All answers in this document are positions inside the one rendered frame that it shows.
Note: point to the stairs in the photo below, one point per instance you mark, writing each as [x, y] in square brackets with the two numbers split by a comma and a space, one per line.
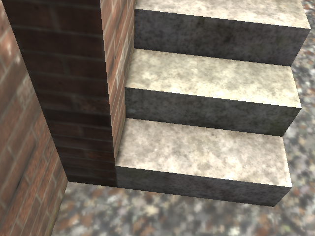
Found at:
[208, 97]

